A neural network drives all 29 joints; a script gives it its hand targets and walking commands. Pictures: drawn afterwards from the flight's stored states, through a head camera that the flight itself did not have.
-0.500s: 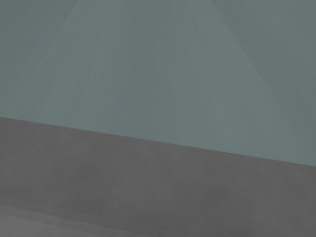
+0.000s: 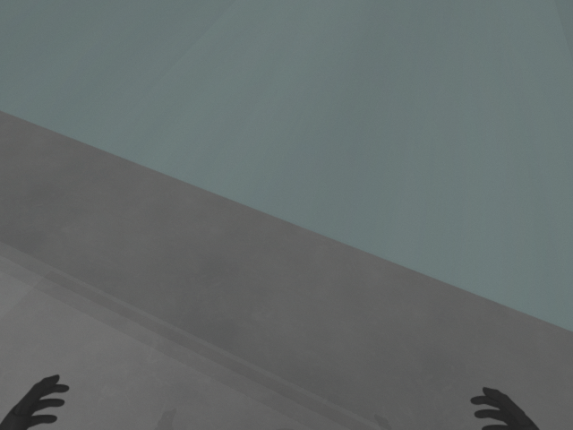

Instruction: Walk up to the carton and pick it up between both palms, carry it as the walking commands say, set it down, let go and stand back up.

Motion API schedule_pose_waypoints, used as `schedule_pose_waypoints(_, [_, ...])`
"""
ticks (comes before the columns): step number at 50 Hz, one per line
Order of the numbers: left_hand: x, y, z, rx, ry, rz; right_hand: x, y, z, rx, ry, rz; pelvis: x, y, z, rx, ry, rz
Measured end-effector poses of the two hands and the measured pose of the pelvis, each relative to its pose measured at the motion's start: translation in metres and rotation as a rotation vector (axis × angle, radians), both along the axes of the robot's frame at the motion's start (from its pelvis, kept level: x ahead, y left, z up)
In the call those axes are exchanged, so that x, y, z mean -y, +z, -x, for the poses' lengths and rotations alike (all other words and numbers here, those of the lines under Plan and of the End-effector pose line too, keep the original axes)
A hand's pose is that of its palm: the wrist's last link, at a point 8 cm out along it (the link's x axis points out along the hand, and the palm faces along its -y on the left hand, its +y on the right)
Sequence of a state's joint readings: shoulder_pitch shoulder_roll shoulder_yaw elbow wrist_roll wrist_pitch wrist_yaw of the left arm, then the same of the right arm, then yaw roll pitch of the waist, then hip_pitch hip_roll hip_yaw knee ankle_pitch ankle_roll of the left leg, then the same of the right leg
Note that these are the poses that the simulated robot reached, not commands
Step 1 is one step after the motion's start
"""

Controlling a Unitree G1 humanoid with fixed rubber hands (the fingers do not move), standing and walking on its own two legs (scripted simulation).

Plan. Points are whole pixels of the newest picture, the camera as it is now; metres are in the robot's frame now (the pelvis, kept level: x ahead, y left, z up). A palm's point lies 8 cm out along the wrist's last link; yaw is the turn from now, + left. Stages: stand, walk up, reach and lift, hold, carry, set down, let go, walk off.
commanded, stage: walk up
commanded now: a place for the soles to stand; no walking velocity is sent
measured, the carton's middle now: out of the picture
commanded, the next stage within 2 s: none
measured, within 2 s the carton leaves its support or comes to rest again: neither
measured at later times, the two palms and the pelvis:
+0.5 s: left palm out of the picture -0.04 +0.39 -0.03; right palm (413, 344) +0.27 -0.22 -0.08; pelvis +0.02 +0.02 +0.01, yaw +22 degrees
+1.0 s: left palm out of the picture -0.19 +0.45 -0.07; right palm (261, 285) +0.36 +0.02 -0.04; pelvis +0.00 +0.14 +0.00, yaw +47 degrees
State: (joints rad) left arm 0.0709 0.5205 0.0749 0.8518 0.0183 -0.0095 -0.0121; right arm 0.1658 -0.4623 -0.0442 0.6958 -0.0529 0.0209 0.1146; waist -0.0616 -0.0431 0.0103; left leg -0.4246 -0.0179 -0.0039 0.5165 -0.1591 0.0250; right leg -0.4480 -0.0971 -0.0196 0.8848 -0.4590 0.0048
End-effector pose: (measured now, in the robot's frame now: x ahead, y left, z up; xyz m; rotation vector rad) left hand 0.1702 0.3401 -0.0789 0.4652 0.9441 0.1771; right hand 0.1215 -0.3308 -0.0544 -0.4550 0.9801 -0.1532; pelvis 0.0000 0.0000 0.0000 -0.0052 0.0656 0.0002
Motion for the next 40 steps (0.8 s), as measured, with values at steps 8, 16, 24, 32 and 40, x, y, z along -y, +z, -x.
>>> schedule_pose_waypoints(8, [-0.029,0.008,0.057,-0.056,0.106,-0.031,-0.036,0.006,-0.048,0.067,0.125,-0.025,-0.016,0.005,-0.007,0.021,0.100,-0.019])
schedule_pose_waypoints(16, [-0.046,0.027,0.145,-0.090,0.300,-0.120,-0.062,-0.007,-0.112,0.122,0.254,-0.094,-0.016,0.000,-0.014,0.032,0.184,-0.019])
schedule_pose_waypoints(24, [-0.052,0.051,0.203,-0.040,0.479,-0.154,-0.104,-0.021,-0.142,-0.021,0.432,-0.130,-0.021,0.011,-0.016,0.030,0.372,-0.008])
schedule_pose_waypoints(32, [-0.072,0.053,0.261,-0.057,0.609,-0.143,-0.180,-0.022,-0.182,-0.039,0.580,-0.152,-0.050,0.011,-0.011,0.015,0.519,-0.016])
schedule_pose_waypoints(40, [-0.116,0.024,0.351,-0.147,0.777,-0.101,-0.293,-0.006,-0.220,0.076,0.729,-0.114,-0.104,-0.005,0.006,0.016,0.631,-0.011])
